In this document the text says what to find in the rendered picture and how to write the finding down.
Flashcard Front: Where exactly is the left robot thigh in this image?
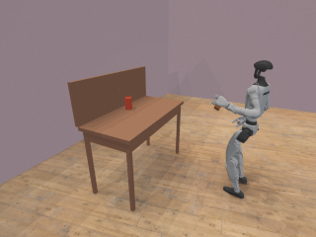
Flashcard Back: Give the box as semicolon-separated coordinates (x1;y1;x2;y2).
225;128;250;167

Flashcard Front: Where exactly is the robot right upper arm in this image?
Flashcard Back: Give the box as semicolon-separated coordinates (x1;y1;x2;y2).
264;83;271;111

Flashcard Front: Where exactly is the table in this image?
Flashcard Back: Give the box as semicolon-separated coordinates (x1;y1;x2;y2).
67;66;184;211

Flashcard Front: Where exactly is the humanoid robot torso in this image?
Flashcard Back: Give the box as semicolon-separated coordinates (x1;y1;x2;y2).
242;83;270;136

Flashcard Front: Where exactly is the robot left upper arm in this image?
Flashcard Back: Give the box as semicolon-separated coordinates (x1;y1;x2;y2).
247;85;261;119

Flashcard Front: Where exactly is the right robot hand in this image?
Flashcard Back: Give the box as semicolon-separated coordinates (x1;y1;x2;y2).
232;116;247;127

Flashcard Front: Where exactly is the left robot hand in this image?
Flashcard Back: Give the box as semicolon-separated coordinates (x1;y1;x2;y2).
211;94;228;108

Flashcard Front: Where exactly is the robot left forearm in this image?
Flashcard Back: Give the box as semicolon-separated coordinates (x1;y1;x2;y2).
225;102;259;118

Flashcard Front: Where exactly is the sponge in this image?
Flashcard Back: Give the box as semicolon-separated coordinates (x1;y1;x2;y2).
214;98;226;111

